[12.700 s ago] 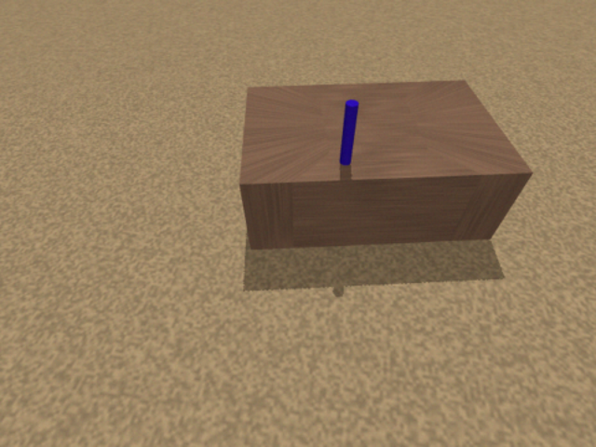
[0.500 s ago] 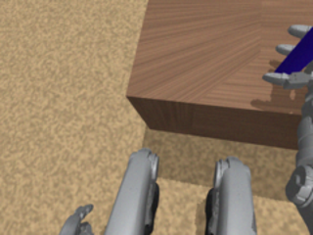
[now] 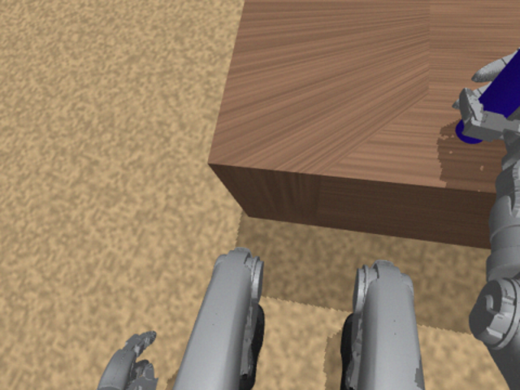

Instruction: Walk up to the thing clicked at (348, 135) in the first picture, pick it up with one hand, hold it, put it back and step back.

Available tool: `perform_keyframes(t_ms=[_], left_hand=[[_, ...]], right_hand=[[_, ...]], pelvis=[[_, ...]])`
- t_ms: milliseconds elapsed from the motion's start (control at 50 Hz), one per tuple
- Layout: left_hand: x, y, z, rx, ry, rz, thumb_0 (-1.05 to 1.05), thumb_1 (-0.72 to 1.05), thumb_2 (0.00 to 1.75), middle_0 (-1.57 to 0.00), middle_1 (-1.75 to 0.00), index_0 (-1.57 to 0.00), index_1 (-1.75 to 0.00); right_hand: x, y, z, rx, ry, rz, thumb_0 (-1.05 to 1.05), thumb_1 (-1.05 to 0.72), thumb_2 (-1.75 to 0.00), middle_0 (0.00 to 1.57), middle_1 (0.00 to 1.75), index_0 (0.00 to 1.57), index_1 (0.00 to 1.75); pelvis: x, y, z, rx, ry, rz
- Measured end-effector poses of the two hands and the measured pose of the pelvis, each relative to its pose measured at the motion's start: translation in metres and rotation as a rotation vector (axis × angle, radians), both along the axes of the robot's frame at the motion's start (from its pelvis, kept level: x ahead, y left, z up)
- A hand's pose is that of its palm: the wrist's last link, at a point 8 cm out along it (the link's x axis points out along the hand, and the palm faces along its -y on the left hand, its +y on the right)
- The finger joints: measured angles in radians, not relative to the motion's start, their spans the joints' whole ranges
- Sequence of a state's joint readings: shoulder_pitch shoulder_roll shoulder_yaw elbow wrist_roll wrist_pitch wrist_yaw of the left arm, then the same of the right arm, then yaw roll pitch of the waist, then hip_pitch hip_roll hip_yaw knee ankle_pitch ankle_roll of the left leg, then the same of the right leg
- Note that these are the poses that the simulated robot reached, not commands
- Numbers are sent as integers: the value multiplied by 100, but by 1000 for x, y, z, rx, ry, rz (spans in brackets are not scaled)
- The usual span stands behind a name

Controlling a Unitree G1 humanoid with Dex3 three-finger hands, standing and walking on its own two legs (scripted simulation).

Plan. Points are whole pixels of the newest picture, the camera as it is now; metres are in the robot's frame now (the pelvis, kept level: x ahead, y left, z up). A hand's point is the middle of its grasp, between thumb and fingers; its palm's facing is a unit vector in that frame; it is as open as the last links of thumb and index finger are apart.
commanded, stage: settle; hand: right
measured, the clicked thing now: out of the picture +0.51 -0.25 +0.07
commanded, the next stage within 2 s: lift in 0.84 s
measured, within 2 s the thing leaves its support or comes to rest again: leaves its support in 0.02 s
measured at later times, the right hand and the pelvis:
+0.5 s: hand out of the picture +0.52 -0.24 +0.09, palm faces +0.17 +0.99 +0.00, open 5.5 cm; pelvis +0.01 +0.00 +0.06, yaw -1 degrees
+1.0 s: hand out of the picture +0.52 -0.24 +0.12, palm faces +0.17 +0.99 +0.00, open 5.5 cm; pelvis +0.02 +0.00 +0.09, yaw -1 degrees
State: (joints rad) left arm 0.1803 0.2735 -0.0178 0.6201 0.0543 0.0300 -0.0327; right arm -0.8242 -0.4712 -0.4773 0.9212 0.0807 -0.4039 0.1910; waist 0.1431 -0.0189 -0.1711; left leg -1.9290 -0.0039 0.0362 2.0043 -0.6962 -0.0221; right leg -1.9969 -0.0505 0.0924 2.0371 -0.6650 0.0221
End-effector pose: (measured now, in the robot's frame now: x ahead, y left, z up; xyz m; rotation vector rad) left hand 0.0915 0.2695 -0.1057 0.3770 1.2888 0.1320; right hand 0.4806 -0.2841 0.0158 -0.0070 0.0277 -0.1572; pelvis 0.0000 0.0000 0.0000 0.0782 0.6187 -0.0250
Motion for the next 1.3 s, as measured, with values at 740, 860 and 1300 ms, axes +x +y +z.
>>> perform_keyframes(t_ms=[740,860,1300], left_hand=[[3,-5,84,5,-11,35,1,92,88,-20,-30,-21,-30],[4,-8,91,-4,-19,40,1,92,88,-20,-30,-21,-30],[15,-17,126,-21,-54,40,1,92,88,-21,-31,-22,-30]], right_hand=[[12,-6,91,6,21,-15,1,-13,-117,102,117,101,115],[14,-5,99,14,19,-10,1,-13,-117,102,117,101,115],[-12,-4,136,5,7,-24,1,-13,-118,102,117,101,115]], pelvis=[[16,-2,82,-4,-29,-12],[17,-3,89,-2,-35,-11],[22,-6,124,-1,-84,-24]])
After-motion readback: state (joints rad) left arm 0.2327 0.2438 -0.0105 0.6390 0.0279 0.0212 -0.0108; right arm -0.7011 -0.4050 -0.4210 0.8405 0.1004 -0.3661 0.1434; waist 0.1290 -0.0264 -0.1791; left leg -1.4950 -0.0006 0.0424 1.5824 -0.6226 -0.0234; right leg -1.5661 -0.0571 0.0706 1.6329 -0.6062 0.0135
